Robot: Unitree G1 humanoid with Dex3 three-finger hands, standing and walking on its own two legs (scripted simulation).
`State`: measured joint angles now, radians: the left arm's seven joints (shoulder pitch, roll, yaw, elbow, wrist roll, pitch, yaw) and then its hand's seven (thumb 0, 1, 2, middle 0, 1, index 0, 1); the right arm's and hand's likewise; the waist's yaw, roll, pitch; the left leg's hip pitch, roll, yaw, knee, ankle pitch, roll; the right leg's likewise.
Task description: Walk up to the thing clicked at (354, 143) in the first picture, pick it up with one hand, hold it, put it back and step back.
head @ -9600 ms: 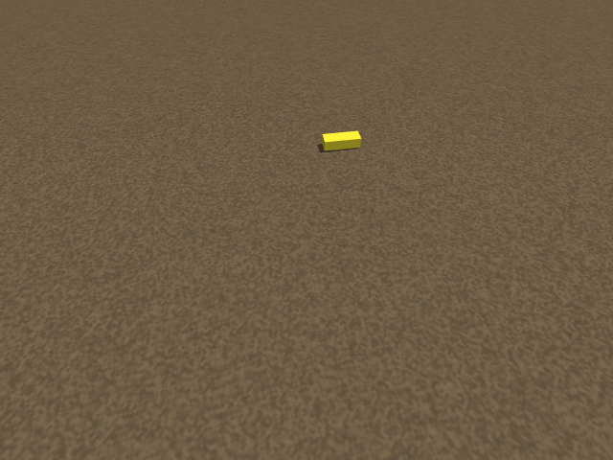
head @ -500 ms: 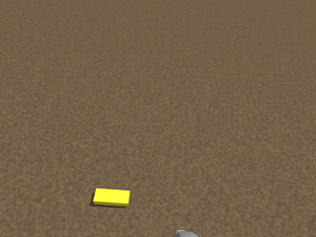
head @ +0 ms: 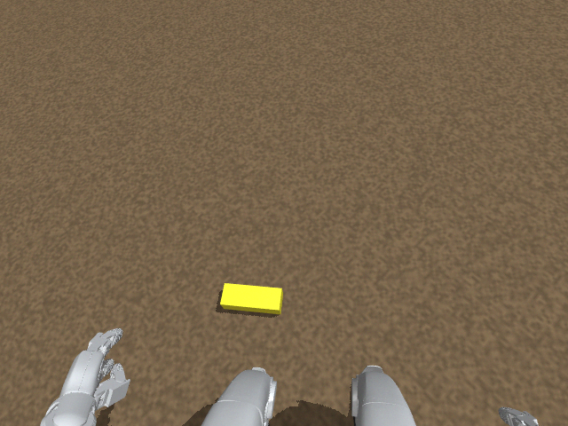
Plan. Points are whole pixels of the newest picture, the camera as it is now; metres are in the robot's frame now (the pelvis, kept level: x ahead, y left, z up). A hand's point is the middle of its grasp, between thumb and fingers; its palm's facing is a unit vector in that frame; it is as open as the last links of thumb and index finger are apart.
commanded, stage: walk up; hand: left
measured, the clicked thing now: (252, 298) +0.48 +0.19 -0.71
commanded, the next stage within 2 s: none
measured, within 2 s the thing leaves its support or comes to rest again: neither
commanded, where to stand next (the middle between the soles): +0.10 +0.04 m, yaw -5 degrees
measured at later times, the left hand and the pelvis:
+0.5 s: hand out of the picture -0.11 +0.32 -0.14, palm faces -0.12 -0.93 -0.36, open 7.4 cm; pelvis -0.11 +0.03 +0.02, yaw -6 degrees
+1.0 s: hand out of the picture -0.06 +0.29 -0.10, palm faces -0.04 -0.90 -0.44, open 7.4 cm; pelvis -0.08 +0.01 +0.03, yaw -2 degrees
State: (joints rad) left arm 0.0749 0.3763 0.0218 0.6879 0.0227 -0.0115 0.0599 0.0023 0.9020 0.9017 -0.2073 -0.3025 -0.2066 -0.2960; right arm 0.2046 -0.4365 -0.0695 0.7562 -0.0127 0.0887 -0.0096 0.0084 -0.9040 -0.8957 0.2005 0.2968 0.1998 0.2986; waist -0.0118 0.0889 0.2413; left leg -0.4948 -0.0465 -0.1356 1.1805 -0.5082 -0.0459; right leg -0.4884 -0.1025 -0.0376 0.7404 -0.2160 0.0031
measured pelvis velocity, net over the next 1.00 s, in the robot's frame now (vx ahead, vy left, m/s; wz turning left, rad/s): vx -0.08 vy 0.01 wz -0.03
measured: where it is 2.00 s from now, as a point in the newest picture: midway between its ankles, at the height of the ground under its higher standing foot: outside the picture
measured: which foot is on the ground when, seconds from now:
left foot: up 0.00-0.06, down 0.08-0.56, up 0.58-1.00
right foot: down 0.00-0.12, up 0.14-0.54, down 0.56-1.00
